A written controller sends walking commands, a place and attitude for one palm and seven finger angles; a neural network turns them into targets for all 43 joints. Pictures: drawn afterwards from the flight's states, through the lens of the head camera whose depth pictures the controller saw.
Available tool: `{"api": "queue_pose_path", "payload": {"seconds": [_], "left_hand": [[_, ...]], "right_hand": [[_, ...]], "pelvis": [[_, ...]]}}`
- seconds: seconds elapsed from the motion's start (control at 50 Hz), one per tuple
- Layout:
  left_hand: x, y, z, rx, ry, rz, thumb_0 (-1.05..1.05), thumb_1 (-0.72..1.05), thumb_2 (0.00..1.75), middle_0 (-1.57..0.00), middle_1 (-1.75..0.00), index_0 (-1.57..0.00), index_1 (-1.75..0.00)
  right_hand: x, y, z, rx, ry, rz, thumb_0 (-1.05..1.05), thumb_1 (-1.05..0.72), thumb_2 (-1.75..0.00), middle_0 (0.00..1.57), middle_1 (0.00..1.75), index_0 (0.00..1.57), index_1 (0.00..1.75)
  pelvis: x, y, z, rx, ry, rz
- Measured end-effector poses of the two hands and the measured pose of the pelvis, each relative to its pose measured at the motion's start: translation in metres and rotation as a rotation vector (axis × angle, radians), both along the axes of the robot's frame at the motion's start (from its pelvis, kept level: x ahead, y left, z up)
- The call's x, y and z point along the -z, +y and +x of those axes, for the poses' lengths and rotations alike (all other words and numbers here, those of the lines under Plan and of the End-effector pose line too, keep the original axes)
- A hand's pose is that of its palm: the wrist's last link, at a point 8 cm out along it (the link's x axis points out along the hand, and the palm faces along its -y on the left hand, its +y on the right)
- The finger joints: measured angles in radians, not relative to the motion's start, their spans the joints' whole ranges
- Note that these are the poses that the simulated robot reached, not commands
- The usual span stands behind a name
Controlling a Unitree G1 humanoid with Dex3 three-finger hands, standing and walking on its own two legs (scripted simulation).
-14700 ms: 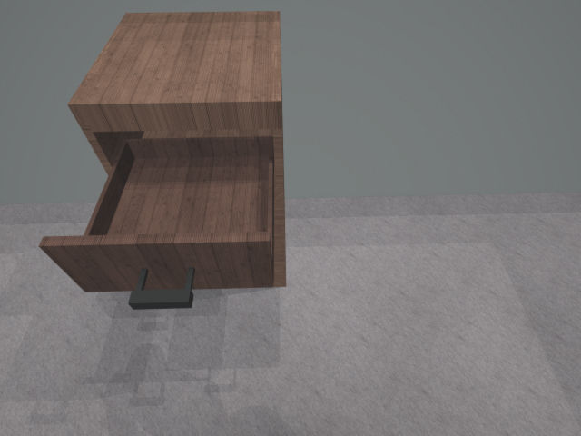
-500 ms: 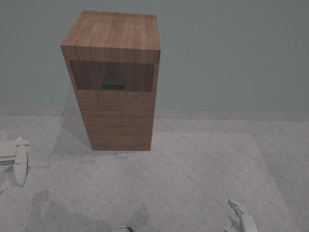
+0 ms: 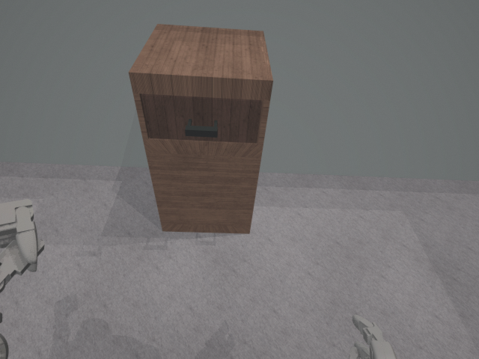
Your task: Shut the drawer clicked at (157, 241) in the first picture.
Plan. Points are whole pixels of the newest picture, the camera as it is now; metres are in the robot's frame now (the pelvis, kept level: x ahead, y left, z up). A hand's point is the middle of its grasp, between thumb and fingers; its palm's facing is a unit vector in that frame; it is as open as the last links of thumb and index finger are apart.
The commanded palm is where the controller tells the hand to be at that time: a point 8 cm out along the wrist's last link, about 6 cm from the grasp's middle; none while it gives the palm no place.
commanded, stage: stop stepping back and stand still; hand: left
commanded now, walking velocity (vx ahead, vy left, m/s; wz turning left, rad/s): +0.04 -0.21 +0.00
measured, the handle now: (202, 127) +0.83 +0.18 -0.09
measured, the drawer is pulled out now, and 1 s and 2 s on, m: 0.00 0.00 0.00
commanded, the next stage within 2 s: let the arm hang, fingers relaxed in 0.66 s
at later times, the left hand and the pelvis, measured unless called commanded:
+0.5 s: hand (81, 236) +0.21 +0.22 +0.17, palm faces +0.39 -0.80 -0.46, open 3.3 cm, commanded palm +0.15 +0.26 +0.19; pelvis +0.03 -0.02 +0.01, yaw +2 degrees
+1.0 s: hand out of the picture +0.11 +0.19 -0.13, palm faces +0.04 -0.96 -0.28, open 3.1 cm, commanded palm none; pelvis +0.01 -0.01 +0.00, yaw +3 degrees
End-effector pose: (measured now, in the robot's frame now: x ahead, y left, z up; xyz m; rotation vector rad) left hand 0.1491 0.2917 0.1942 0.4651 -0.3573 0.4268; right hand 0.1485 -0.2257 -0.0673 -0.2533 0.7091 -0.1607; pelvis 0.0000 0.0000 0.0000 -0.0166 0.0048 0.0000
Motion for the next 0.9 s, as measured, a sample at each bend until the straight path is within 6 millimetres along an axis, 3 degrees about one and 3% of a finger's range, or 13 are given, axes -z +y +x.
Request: {"api": "queue_pose_path", "payload": {"seconds": [0.06, 0.16, 0.24, 0.34, 0.46, 0.64, 0.76, 0.8, 0.86, 0.9], "left_hand": [[0.007, -0.003, 0.012, 0.012, 0.051, -0.027, 0.02, 0.89, 0.90, -1.41, -1.60, -1.40, -1.60], [-0.007, -0.035, 0.006, 0.128, 0.126, 0.042, 0.02, 0.89, 0.90, -1.40, -1.60, -1.40, -1.60], [-0.011, -0.045, 0.001, 0.117, 0.162, 0.141, 0.02, 0.89, 0.90, -1.40, -1.60, -1.40, -1.60], [-0.005, -0.033, 0.008, 0.016, 0.153, 0.091, 0.01, 0.89, 0.90, -1.40, -1.60, -1.40, -1.60], [0.005, -0.032, 0.020, 0.012, 0.142, 0.037, 0.02, 0.89, 0.90, -1.40, -1.60, -1.40, -1.60], [-0.008, -0.038, 0.034, 0.062, 0.176, 0.112, 0.02, 0.89, 0.90, -1.40, -1.60, -1.40, -1.60], [-0.001, -0.037, 0.027, 0.043, 0.227, 0.071, 0.02, 0.89, 0.90, -1.40, -1.60, -1.40, -1.60], [0.028, -0.030, 0.031, 0.051, 0.323, 0.055, 0.01, 0.89, 0.90, -1.40, -1.60, -1.40, -1.60], [0.118, -0.014, 0.033, -0.005, 0.649, -0.091, 0.00, 0.90, 0.90, -1.37, -1.58, -1.38, -1.58], [0.182, -0.012, 0.020, -0.053, 0.881, -0.213, 0.00, 0.90, 0.90, -1.34, -1.54, -1.34, -1.54]], "right_hand": [[-0.003, 0.007, -0.006, -0.004, -0.002, 0.028, 0.01, -0.90, -0.90, 0.20, 0.30, 0.20, 0.30], [-0.011, 0.007, -0.017, -0.012, 0.011, 0.074, 0.01, -0.90, -0.90, 0.20, 0.30, 0.20, 0.30], [0.004, -0.010, -0.017, -0.003, 0.053, 0.070, 0.01, -0.90, -0.90, 0.21, 0.30, 0.20, 0.30], [0.017, -0.037, -0.013, 0.023, 0.136, 0.028, 0.01, -0.90, -0.90, 0.20, 0.30, 0.20, 0.30], [0.009, -0.050, 0.009, 0.053, 0.093, -0.028, 0.02, -0.90, -0.90, 0.20, 0.30, 0.20, 0.30], [-0.010, -0.026, 0.057, -0.007, -0.031, 0.041, 0.01, -0.90, -0.90, 0.20, 0.30, 0.20, 0.30], [-0.012, -0.015, 0.063, -0.023, -0.040, 0.066, 0.01, -0.90, -0.90, 0.20, 0.30, 0.20, 0.30], [-0.002, -0.015, 0.062, -0.069, -0.020, 0.084, 0.01, -0.90, -0.90, 0.20, 0.30, 0.20, 0.30], [0.022, -0.022, 0.053, -0.104, 0.081, 0.084, 0.01, -0.90, -0.90, 0.20, 0.30, 0.20, 0.30], [0.032, -0.027, 0.039, -0.096, 0.147, 0.072, 0.01, -0.90, -0.90, 0.20, 0.30, 0.20, 0.30]], "pelvis": [[-0.005, -0.003, -0.006, -0.005, -0.013, 0.023], [-0.016, -0.014, -0.004, 0.004, -0.004, 0.006], [-0.008, -0.024, 0.001, 0.005, 0.012, 0.007], [-0.008, -0.026, 0.011, -0.019, -0.001, 0.008], [-0.006, -0.021, 0.027, -0.032, -0.019, 0.014], [-0.013, -0.025, 0.030, -0.017, 0.011, 0.011], [-0.015, -0.023, 0.028, -0.017, 0.014, 0.006], [-0.012, -0.020, 0.025, -0.032, 0.024, 0.003], [-0.007, -0.014, 0.019, -0.046, 0.026, 0.004], [-0.004, -0.012, 0.015, -0.050, 0.020, 0.008]]}}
